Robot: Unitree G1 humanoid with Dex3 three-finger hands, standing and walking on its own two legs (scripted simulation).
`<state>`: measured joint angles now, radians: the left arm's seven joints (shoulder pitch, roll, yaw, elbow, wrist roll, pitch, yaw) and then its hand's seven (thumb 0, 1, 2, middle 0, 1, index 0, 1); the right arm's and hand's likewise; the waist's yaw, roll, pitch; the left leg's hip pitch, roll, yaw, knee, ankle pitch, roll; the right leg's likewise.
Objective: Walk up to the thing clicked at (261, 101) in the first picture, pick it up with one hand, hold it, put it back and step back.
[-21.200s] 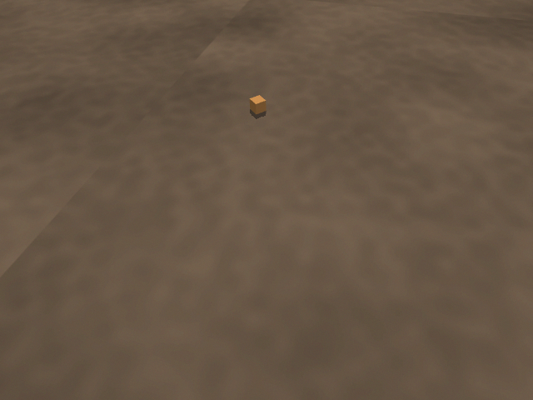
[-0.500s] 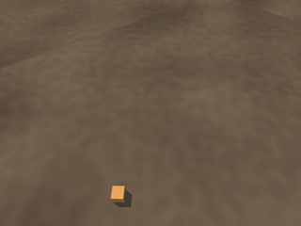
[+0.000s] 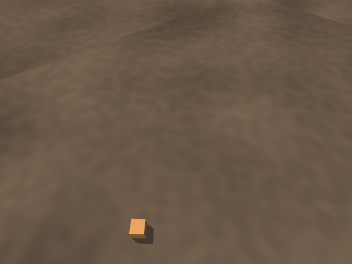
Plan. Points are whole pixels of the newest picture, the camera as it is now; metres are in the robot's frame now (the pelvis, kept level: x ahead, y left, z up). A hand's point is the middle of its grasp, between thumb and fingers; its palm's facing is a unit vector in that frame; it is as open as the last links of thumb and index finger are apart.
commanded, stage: stand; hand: left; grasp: from above
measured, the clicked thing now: (138, 228) +0.42 +0.22 -0.74
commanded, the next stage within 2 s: rise first in 0.36 s
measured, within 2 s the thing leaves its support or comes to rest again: neither
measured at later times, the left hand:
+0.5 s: hand out of the picture +0.08 +0.26 -0.15, palm faces -0.01 -0.94 -0.34, open 7.4 cm
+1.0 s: hand out of the picture +0.14 +0.26 -0.21, palm faces -0.10 -0.91 -0.40, open 13.4 cm
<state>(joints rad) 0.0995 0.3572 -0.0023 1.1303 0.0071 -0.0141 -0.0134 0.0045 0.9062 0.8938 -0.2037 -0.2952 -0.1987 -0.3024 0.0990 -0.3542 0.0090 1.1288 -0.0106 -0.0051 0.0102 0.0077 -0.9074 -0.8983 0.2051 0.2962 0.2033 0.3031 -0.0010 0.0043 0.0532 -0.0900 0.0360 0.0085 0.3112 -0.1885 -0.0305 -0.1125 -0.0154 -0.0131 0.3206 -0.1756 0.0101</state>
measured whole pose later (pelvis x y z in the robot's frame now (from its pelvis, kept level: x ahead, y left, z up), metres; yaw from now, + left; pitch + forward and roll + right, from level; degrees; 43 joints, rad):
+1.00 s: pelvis -0.01 +0.01 -0.06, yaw +0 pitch +13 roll -1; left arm 0.12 0.32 0.14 0.74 0.19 0.13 -0.01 0.00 -0.37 0.96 -0.10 -1.01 -0.10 -1.02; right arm 0.25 -0.25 -0.04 0.64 0.01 -0.10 -0.01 0.01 -0.89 -0.90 0.21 0.30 0.20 0.30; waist -0.03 0.00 -0.07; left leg -0.69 0.03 -0.01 0.93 -0.46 -0.01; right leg -0.69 -0.02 -0.01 0.89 -0.42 0.02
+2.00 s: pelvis -0.10 +0.01 -0.36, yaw -1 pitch +34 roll -3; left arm -0.58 0.58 0.11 1.01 0.92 -0.22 0.13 0.00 -0.43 0.96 -0.03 -1.08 -0.05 -1.07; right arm 0.14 -0.28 -0.05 0.72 -0.04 -0.11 0.07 0.01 -0.81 -0.88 0.20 0.30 0.20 0.30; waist -0.08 0.02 -0.13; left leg -2.01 0.01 -0.09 2.10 -0.68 -0.03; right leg -2.00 -0.02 -0.02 2.05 -0.64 0.02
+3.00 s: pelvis -0.09 +0.02 -0.44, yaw -5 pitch +35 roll -8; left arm -0.93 0.77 0.11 1.42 1.32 -0.29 0.39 0.00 -0.51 0.99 -0.08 -0.95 -0.07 -0.95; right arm 0.14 -0.26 0.04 0.76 -0.16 -0.03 0.14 0.00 -0.91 -0.90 0.20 0.30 0.20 0.30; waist -0.23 -0.02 -0.06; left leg -2.29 -0.01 -0.13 2.39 -0.72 -0.01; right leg -2.24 -0.02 -0.04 2.29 -0.66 0.05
